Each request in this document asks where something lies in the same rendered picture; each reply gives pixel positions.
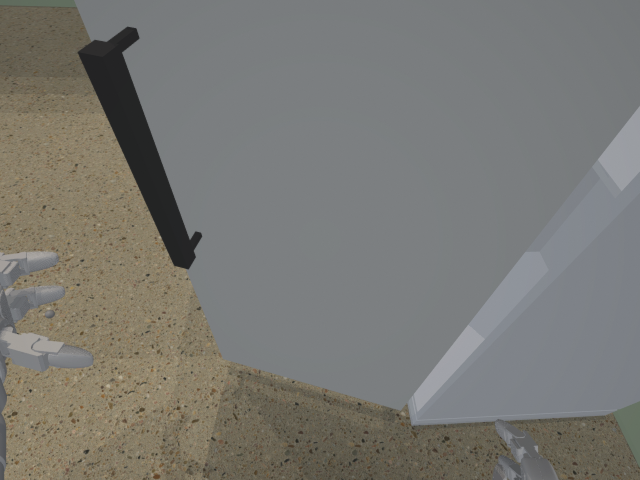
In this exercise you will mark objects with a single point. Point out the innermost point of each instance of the robot left hand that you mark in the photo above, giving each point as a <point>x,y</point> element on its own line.
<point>31,350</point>

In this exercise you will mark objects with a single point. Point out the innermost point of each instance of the robot right hand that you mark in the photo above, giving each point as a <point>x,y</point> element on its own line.
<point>525,451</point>

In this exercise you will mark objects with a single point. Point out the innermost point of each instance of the handle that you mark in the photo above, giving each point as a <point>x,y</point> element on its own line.
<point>111,80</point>

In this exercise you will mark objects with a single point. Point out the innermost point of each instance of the fridge door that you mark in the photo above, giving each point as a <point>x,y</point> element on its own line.
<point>365,173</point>

